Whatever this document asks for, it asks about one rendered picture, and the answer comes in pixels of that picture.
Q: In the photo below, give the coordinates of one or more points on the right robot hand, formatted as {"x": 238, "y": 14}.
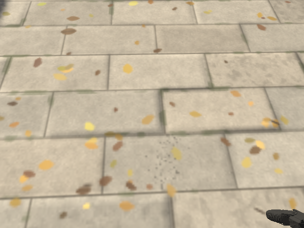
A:
{"x": 294, "y": 219}

